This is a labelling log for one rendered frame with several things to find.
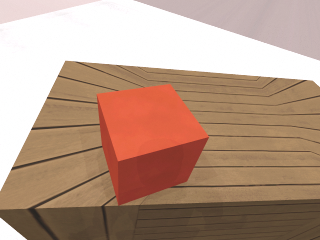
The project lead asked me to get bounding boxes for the carton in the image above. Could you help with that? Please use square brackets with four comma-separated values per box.
[96, 84, 209, 206]

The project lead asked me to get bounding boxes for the pedestal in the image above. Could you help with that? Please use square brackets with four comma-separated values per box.
[0, 60, 320, 240]

